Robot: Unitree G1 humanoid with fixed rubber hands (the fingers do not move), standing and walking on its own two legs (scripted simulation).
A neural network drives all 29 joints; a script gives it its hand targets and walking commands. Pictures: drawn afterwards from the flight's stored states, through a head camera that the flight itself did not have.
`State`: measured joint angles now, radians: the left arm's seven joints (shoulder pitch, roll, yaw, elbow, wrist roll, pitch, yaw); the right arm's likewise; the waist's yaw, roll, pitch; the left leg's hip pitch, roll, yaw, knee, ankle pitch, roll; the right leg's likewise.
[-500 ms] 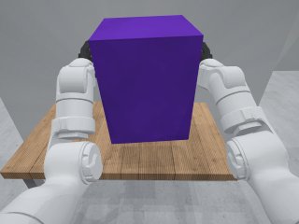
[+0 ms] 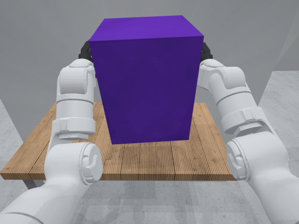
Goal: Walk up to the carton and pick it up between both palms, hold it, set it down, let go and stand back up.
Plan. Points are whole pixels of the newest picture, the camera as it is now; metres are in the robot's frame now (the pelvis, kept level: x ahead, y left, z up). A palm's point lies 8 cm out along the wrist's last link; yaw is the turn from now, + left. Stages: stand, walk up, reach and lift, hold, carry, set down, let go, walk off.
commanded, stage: hold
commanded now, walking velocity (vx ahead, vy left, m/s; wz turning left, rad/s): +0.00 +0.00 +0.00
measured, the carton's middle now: (146, 79) +0.36 -0.01 +0.28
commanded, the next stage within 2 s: set down in 0.96 s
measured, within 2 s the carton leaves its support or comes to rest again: neither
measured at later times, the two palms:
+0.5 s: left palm (85, 68) +0.37 +0.14 +0.31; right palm (204, 68) +0.35 -0.15 +0.30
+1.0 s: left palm (85, 68) +0.37 +0.14 +0.31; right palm (203, 68) +0.36 -0.15 +0.30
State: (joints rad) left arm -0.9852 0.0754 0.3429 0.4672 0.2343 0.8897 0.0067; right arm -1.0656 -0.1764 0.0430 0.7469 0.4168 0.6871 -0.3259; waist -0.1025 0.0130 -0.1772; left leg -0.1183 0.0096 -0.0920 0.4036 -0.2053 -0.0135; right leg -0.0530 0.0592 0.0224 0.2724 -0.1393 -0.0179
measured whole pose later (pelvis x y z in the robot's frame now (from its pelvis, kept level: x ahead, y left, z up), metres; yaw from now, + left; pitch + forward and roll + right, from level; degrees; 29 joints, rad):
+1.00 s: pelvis +0.00 +0.00 +0.00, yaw +0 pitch -5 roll -2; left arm -0.98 0.08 0.34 0.46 0.23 0.89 0.01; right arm -1.06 -0.17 0.05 0.74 0.42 0.69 -0.33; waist -0.11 0.01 -0.18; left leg -0.12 0.01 -0.10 0.40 -0.20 -0.01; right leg -0.05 0.06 0.02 0.27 -0.14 -0.02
